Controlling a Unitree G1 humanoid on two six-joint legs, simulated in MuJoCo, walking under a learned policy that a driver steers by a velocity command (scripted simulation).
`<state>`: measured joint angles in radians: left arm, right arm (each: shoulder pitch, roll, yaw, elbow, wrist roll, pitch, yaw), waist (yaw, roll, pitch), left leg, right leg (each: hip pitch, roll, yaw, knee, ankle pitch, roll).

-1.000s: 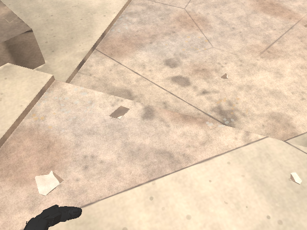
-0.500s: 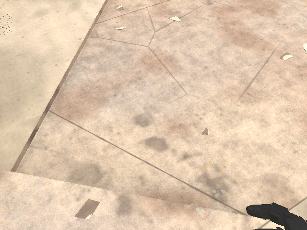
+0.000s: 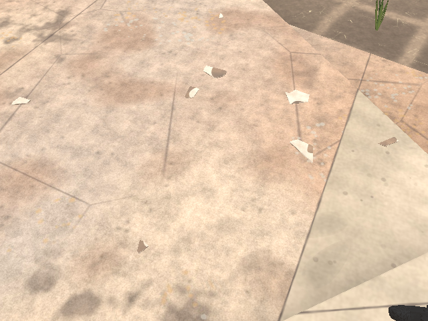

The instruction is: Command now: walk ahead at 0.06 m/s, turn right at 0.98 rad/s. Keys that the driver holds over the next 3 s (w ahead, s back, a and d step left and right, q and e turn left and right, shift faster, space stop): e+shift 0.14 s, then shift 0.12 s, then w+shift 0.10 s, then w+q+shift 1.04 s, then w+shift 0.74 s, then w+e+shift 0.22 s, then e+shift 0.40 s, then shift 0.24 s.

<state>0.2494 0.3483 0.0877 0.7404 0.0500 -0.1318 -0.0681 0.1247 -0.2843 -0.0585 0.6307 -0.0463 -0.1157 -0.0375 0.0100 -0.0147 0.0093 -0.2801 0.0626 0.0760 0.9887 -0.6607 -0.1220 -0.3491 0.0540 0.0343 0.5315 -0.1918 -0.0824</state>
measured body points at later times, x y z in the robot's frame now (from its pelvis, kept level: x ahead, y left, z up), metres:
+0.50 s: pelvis +0.09 +0.04 +0.02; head +0.09 +0.04 +0.47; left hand +0.35 +0.21 -0.07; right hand +0.00 -0.21 -0.11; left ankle +0.08 +0.15 -0.73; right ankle +0.09 -0.12 -0.67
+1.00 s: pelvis +0.33 -0.02 -0.01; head +0.35 -0.02 +0.44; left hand +0.26 +0.28 -0.13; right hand +0.57 -0.27 -0.08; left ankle +0.49 +0.12 -0.69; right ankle +0.17 -0.13 -0.73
